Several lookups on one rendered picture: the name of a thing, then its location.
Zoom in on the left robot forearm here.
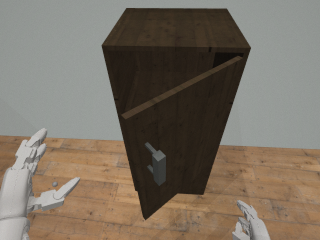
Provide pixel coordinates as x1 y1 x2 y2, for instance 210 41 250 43
0 217 31 240

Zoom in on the left robot hand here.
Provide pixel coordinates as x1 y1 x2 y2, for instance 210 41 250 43
0 128 81 220

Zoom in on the right robot hand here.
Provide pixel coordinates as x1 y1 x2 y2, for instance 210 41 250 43
232 200 271 240

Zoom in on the cupboard door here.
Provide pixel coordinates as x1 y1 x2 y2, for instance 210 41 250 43
121 56 243 220

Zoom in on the handle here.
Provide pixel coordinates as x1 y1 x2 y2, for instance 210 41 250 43
144 142 166 186

